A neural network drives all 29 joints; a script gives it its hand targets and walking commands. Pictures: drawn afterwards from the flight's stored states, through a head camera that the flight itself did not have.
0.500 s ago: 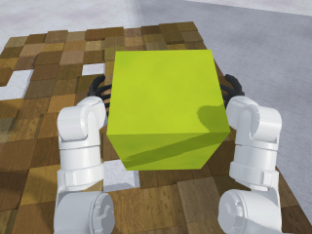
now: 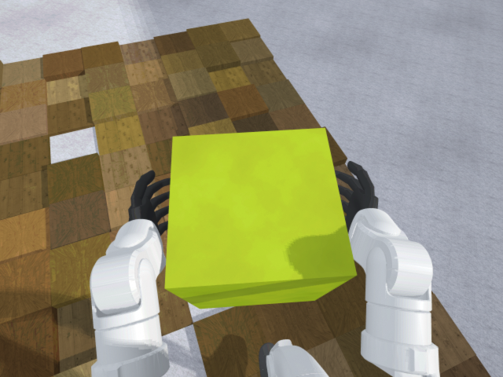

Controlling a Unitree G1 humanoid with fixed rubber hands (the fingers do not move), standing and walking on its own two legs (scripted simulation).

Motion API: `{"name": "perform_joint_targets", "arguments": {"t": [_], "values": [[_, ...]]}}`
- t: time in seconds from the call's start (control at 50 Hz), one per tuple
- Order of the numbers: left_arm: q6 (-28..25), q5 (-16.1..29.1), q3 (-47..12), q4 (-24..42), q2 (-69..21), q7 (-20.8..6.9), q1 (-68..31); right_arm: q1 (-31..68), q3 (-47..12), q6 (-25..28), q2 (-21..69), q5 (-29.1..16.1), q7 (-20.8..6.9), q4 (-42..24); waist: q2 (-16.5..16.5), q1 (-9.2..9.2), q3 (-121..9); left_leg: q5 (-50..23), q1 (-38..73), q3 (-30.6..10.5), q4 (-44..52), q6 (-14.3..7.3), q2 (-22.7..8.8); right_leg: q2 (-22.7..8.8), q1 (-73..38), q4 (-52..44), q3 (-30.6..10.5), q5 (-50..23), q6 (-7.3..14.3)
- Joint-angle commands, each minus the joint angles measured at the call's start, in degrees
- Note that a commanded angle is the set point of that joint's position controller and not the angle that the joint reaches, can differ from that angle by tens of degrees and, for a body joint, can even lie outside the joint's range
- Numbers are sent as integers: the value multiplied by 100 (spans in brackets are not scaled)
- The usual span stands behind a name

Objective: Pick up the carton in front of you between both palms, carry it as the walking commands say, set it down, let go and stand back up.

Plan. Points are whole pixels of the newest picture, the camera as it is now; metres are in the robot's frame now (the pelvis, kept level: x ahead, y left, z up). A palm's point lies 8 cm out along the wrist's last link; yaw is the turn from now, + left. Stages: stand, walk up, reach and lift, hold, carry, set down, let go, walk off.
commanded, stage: carry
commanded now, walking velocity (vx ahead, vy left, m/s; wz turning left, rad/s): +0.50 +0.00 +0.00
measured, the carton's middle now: (254, 230) +0.35 -0.04 +0.01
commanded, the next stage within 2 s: none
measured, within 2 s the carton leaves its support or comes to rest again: neither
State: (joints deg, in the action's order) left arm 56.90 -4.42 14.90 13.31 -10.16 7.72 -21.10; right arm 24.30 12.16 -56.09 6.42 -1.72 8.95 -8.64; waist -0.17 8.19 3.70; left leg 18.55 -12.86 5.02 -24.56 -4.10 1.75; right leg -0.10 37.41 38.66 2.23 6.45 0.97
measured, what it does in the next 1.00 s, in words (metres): goes down: right foot 0.03 m lower, then left foot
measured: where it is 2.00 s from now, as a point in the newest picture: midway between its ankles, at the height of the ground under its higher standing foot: (214, 137)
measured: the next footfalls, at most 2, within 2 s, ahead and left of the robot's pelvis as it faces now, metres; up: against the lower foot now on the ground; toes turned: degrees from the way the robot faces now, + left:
right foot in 0.12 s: +0.26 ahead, -0.08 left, -0.03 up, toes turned +0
left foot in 0.56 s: +0.50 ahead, +0.09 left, -0.06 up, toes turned +3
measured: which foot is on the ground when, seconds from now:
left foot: down 0.00-0.12, up 0.14-0.54, down 0.56-0.94, up 0.96-1.00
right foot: up 0.00-0.10, down 0.12-0.66, up 0.68-0.92, down 0.94-1.00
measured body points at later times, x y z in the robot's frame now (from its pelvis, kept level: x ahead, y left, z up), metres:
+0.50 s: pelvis +0.32 -0.03 -0.03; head +0.36 -0.04 +0.42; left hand +0.67 +0.15 +0.10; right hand +0.70 -0.16 +0.10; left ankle +0.44 +0.11 -0.72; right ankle +0.22 -0.08 -0.77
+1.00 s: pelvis +0.67 -0.03 -0.07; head +0.73 -0.04 +0.37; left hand +1.04 +0.12 +0.04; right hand +1.05 -0.18 +0.04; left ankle +0.48 +0.08 -0.72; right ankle +0.79 -0.10 -0.76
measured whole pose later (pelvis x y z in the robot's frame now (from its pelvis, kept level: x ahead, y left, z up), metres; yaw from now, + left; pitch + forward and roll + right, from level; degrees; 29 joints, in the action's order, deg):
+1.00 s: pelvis +0.67 -0.03 -0.07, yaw +0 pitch +6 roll -1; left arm 61.7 -0.3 15.0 8.8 -6.2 10.2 -32.0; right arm 32.9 14.3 -61.6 3.4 -2.4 11.0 -8.1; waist 2.0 -1.0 1.6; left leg 26.7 -16.6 -1.1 -61.0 -1.7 -1.1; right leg 1.0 40.1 45.8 10.0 12.2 7.2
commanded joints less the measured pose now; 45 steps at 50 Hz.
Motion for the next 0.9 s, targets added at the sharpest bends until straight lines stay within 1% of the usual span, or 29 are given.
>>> {"name": "perform_joint_targets", "arguments": {"t": [0.0, 0.04, 0.06, 0.08, 0.1, 0.14, 0.16, 0.18, 0.2, 0.22, 0.26, 0.3, 0.32, 0.36, 0.38, 0.4, 0.52, 0.56, 0.58, 0.6, 0.62, 0.64, 0.66, 0.7, 0.72, 0.76, 0.78, 0.82, 0.88], "values": [[1, 524, -3325, 111, -3185, 65, -2892, 3174, -4183, -100, 4447, -1537, -469, -328, 781, -368, -2602, -3105, 1197, -590, -108, -307, -925, 219, -1623, -1304, 450, -1404, 144], [164, 571, -3330, -22, -2790, 121, -2829, 3188, -3923, -241, 3995, -1261, -248, -251, 820, -727, -2469, -3107, 778, -228, -1014, -215, -819, 123, -2521, -1404, 522, -1767, 223], [247, 605, -3281, -120, -2888, 111, -2992, 3286, -3757, -297, 3880, -1073, -172, -337, 550, -778, -2609, -2753, 189, -67, -1655, -226, -735, 332, -3269, -1091, 865, -1061, 321], [319, 789, -3174, -151, -2765, 150, -2835, 3376, -3638, -421, 3678, -1134, -82, -311, -130, -1203, -2893, -1632, -557, 124, -2857, -6, -485, -126, -4332, -916, 363, -645, 231], [456, 749, -3049, -442, -2415, 185, -2816, 3141, -3290, -540, 3362, -852, 29, 4, -1105, -1265, -2756, 844, -1941, 267, -4466, 177, 99, -1283, -4768, -1133, -1646, -914, 711], [581, 1029, -2890, -540, -2263, 335, -3361, 3193, -2939, -750, 3114, -773, 209, 266, -1709, -1245, -2938, 1304, -3395, -543, -5920, 26, 206, -2279, -4859, -1970, -4657, 1327, 2170], [625, 1283, -3165, -403, -2684, 317, -3660, 3497, -2718, -748, 3159, -634, 283, 138, -613, -1076, -2819, 765, -3394, -784, -5849, 70, -183, -2143, -4287, -2188, -4367, 1843, 1826], [649, 1569, -3367, -351, -2904, 249, -4296, 3490, -2505, -803, 3162, -500, 306, 336, -304, -1253, -2545, 649, -3447, -812, -5712, 161, -244, -1921, -3880, -2243, -3800, 1283, 1841], [651, 1749, -3415, -206, -3237, 165, -4388, 3677, -2571, -812, 3611, -584, 252, 226, -307, -907, -2513, -11, -3017, -698, -4960, 249, -499, -1625, -3467, -2186, -2804, 460, 1219], [609, 1962, -3755, 4, -3610, 71, -4909, 3707, -2517, -818, 3736, -448, 179, 455, -17, -1039, -2543, 16, -2749, -694, -4471, 293, -458, -1547, -3364, -2312, -2784, 371, 1288], [653, 1924, -3621, -203, -3774, -9, -4937, 3697, -2609, -775, 3843, -324, 171, 477, -264, -990, -2651, -503, -2457, -556, -4044, 313, -501, -1261, -3167, -2167, -1824, -368, 1120], [606, 1948, -3583, -231, -3745, -50, -4745, 3756, -2711, -755, 3848, -399, 173, 393, -705, -957, -2693, -613, -3055, -623, -3547, 319, -473, -1423, -3715, -2049, -1966, -969, 1111], [648, 1999, -3584, -497, -3810, -60, -4649, 3910, -2723, -719, 3779, -359, 188, 267, -446, -922, -2626, -714, -3060, -478, -3203, 319, -496, -1534, -3751, -2162, -1703, -1282, 1193], [587, 1986, -3486, -90, -3588, -36, -4603, 3896, -2915, -729, 3928, -539, 219, 187, -597, -1339, -2743, -674, -3444, -224, -2532, 431, -290, -1113, -4703, -1923, -1345, -1888, 973], [648, 1874, -3500, -309, -3691, -28, -4556, 3995, -2772, -712, 3826, -560, 209, 150, -575, -1142, -2741, -1161, -3393, -280, -2391, 364, -393, -1179, -4638, -1913, -1208, -2471, 1016], [635, 1966, -3462, -332, -3567, -18, -4454, 3870, -2857, -755, 3781, -596, 202, 109, -712, -1304, -2807, -1212, -3235, -119, -1848, 326, -258, -986, -4923, -1702, -945, -2724, 887], [752, 1806, -3474, -526, -3449, 19, -4358, 3932, -2741, -909, 3603, -487, 136, 138, -574, -1483, -2356, -1782, -2991, 124, -883, 2, -86, -853, -5021, -1359, -908, -3073, 868], [744, 1570, -3253, -580, -3263, 78, -4241, 4034, -2776, -973, 3652, -568, 159, 212, -1041, -1205, -2385, -1861, -1898, 224, -491, -109, 87, -726, -4656, -600, -556, -4423, 720], [709, 1822, -3507, -191, -3334, 39, -4721, 3691, -2642, -927, 3553, -379, 148, 428, -319, -719, -2884, -2201, -360, 505, 38, -93, 252, -413, -4324, 700, -126, -4635, 419], [711, 1823, -3430, -284, -3452, 37, -4607, 3790, -2622, -847, 3600, -547, 141, 253, 165, -394, -3375, -2794, 1407, 372, 738, -93, -109, -253, -3217, 2077, 145, -3708, 311], [683, 1859, -3474, -238, -3529, 51, -4928, 3647, -2655, -803, 3591, -428, 147, 225, 940, -209, -3087, -5142, 3061, -865, -135, -222, -912, 74, -883, 3062, 43, -505, 188], [665, 1487, -3273, -487, -3389, 116, -4412, 3411, -2647, -883, 3674, -315, 166, 474, 1713, -253, -3271, -8538, 4159, -1728, -1210, -815, -1862, 654, 747, 4259, -62, 2568, 114], [719, 1521, -3151, -494, -3284, 157, -4378, 3209, -2472, -890, 3312, -358, 179, 726, 2197, 96, -3838, -8088, 5197, -2636, -1133, -1634, -2282, 592, 1952, 5341, -302, 3005, -135], [733, 1295, -2762, -366, -3208, 264, -4496, 4017, -3065, -717, 3742, -900, 174, -49, 761, 239, -3590, -4585, 4707, -3982, -657, -1821, -2360, 265, 3199, 6299, -751, 3314, 210], [677, 1288, -2746, -492, -3412, 270, -4497, 4242, -3326, -689, 4051, -1020, 127, -86, -18, 55, -3111, -4038, 4197, -3480, -681, -1618, -2320, 77, 3521, 6319, -976, 3405, 315], [568, 1054, -2574, -454, -3409, 221, -4272, 5180, -3700, -547, 4456, -1760, -13, -947, 138, -513, -2989, -2023, 2596, -2795, -271, -1137, -1998, -273, 2621, 5430, -531, 2635, 468], [497, 850, -2475, -215, -3015, 222, -4689, 5152, -3855, -512, 4583, -1823, -89, -733, -109, -465, -2649, -1368, 1447, -2514, 111, -1138, -1768, -485, 2110, 5061, -443, 2172, 396], [402, 775, -2669, -357, -3028, 247, -4134, 5022, -3905, -444, 4412, -1871, -79, -895, 451, -546, -2433, -2005, 81, -909, 550, -759, -1054, -443, 133, 2444, 217, 1115, 133], [469, 806, -2901, -490, -2744, 248, -3779, 4309, -3740, -504, 3977, -1647, -34, -577, 528, -452, -2520, -5082, 179, -668, -133, -720, -923, 408, -1110, 1008, 1245, 455, 229]]}}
